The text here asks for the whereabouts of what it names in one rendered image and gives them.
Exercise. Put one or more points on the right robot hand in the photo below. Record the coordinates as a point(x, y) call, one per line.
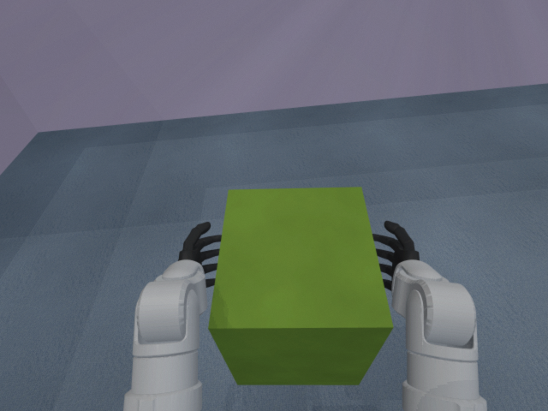
point(403, 247)

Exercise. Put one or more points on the left robot hand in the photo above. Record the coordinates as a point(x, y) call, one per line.
point(193, 244)

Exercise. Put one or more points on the carton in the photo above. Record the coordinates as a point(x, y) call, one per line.
point(299, 297)

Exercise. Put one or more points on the robot right forearm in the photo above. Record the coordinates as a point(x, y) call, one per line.
point(441, 339)

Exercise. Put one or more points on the robot left forearm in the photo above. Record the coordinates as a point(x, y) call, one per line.
point(166, 339)

